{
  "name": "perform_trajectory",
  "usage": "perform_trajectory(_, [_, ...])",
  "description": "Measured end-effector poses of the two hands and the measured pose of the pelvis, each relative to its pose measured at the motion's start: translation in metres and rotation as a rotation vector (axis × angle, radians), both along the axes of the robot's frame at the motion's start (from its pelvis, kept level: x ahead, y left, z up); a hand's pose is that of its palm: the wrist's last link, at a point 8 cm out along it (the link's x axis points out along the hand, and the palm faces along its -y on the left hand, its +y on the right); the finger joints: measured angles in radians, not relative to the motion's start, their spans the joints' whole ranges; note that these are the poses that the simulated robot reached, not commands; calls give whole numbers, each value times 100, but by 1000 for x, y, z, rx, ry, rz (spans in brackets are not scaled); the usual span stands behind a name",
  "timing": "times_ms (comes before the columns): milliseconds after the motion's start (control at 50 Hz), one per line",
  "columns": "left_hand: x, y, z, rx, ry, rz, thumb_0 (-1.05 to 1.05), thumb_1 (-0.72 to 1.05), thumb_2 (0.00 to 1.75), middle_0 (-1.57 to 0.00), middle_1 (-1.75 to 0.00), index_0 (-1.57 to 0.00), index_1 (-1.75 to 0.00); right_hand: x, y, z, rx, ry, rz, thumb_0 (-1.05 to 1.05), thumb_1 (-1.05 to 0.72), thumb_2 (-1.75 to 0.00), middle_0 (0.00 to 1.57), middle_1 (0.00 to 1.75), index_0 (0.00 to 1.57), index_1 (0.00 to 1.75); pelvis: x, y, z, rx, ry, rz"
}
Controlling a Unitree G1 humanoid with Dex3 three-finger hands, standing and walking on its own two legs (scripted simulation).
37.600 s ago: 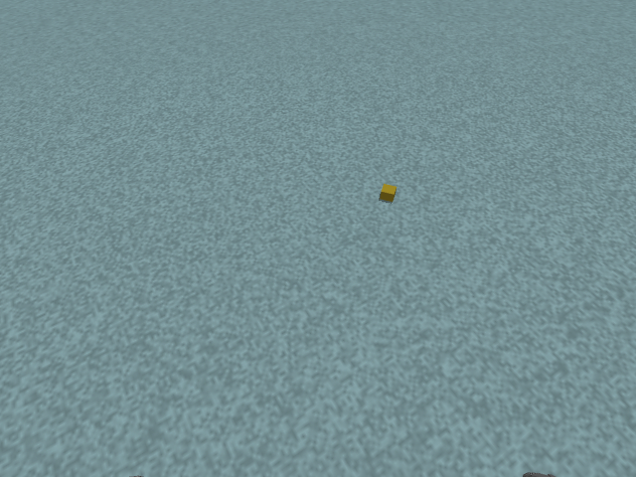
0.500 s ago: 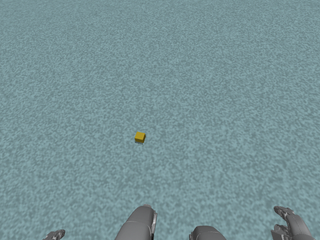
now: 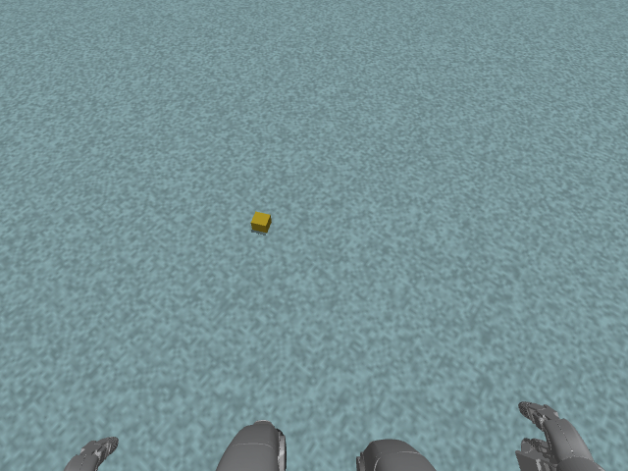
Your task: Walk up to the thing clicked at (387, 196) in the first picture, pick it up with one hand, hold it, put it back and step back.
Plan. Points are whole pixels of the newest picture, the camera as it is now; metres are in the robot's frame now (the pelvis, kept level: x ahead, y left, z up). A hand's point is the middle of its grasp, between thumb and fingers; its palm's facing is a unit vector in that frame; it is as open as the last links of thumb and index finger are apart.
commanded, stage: step back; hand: left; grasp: from above
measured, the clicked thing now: (261, 222) +0.94 +0.23 -0.73
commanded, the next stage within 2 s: stand in 1.20 s
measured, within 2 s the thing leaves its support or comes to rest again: neither
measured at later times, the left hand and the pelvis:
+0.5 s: hand out of the picture -0.03 +0.28 -0.14, palm faces +0.07 -0.91 -0.40, open 7.4 cm; pelvis -0.07 -0.01 +0.01, yaw +4 degrees
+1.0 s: hand out of the picture +0.03 +0.27 -0.15, palm faces +0.11 -0.93 -0.36, open 7.4 cm; pelvis -0.02 +0.00 +0.01, yaw +5 degrees
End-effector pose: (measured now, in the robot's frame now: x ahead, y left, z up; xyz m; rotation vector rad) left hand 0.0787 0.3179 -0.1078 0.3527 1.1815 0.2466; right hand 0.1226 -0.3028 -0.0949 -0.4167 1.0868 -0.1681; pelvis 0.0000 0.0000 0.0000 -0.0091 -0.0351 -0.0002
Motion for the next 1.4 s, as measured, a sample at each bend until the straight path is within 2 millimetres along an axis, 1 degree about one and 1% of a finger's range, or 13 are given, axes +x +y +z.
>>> perform_trajectory(60, [-33,-11,-2,18,25,-6,1,91,89,-20,-30,-20,-30,-16,-16,-10,13,-31,-15,1,-90,-90,21,30,21,30,-23,-10,-7,-19,-12,-16])
perform_trajectory(140, [-76,-22,9,19,48,21,1,91,89,-21,-30,-20,-30,-50,-24,-12,35,8,-48,1,-90,-90,20,30,20,30,-41,-18,1,15,-14,-16])
perform_trajectory(200, [-97,-23,17,31,45,46,1,90,89,-21,-30,-21,-30,-76,-28,-13,40,49,-49,1,-90,-90,20,30,20,30,-52,-19,6,30,-11,2])
perform_trajectory(320, [-116,-7,20,46,-11,82,1,90,89,-21,-30,-21,-31,-119,-27,-21,28,167,-20,1,-90,-90,20,30,20,30,-64,-14,3,17,-6,64])
perform_trajectory(400, [-123,4,13,34,0,96,1,90,89,-21,-30,-20,-30,-130,-14,-19,31,172,-25,1,-90,-90,20,30,20,30,-70,-7,2,46,-17,72])
perform_trajectory(480, [-120,3,11,12,25,87,1,91,89,-20,-30,-20,-30,-133,-6,-11,48,132,-32,1,-90,-90,20,30,20,30,-69,-7,7,32,-11,72])
perform_trajectory(600, [-100,-11,11,6,-3,60,1,91,89,-20,-30,-20,-30,-122,-17,-13,59,115,-40,1,-90,-90,21,30,21,30,-62,-20,6,18,-8,65])
perform_trajectory(680, [-91,-25,12,4,-40,74,1,91,89,-20,-30,-20,-30,-104,-24,-18,51,125,-34,1,-90,-90,21,30,20,30,-54,-27,5,0,-10,80])
perform_trajectory(780, [-85,-31,16,-13,-53,99,1,90,89,-21,-30,-20,-30,-78,-22,-14,44,124,7,1,-90,-90,20,30,20,30,-42,-23,10,8,-7,99])
perform_trajectory(980, [-65,-10,-2,-35,-8,118,1,91,89,-21,-30,-20,-30,-35,7,-12,35,86,29,1,-90,-90,20,30,20,30,-25,-4,5,16,-7,95])
perform_trajectory(1160, [-46,-7,5,-38,-4,93,1,91,89,-20,-30,-20,-30,1,29,-3,83,32,36,1,-90,-90,20,30,20,30,-17,-1,14,1,-1,80])
perform_trajectory(1280, [-37,-9,11,-44,-7,82,1,91,89,-20,-30,-20,-30,8,33,2,98,13,33,1,-90,-90,20,30,20,30,-14,2,19,4,-7,77])
perform_trajectory(1400, [-34,-13,14,-57,-5,66,1,91,89,-20,-30,-20,-30,-3,28,4,93,30,15,1,-90,-90,20,30,20,30,-15,3,23,7,-12,75])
